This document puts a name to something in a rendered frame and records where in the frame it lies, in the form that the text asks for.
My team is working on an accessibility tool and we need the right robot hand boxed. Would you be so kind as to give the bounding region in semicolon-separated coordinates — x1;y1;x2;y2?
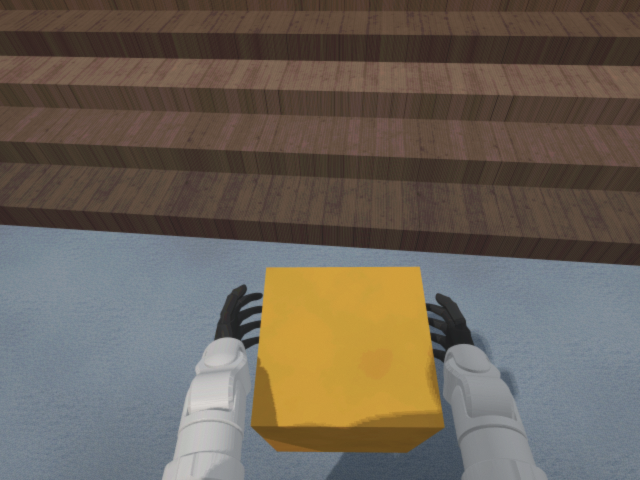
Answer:
426;293;474;363

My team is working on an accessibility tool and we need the robot left forearm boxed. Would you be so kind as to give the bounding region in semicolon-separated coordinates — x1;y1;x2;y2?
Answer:
162;337;251;480

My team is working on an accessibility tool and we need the carton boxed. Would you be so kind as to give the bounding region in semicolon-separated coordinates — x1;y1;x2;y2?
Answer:
251;267;445;453

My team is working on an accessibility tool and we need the left robot hand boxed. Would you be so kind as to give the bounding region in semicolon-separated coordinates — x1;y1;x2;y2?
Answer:
214;284;263;350

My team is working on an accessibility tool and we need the robot right forearm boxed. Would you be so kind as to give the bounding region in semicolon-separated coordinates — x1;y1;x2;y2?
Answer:
443;344;548;480

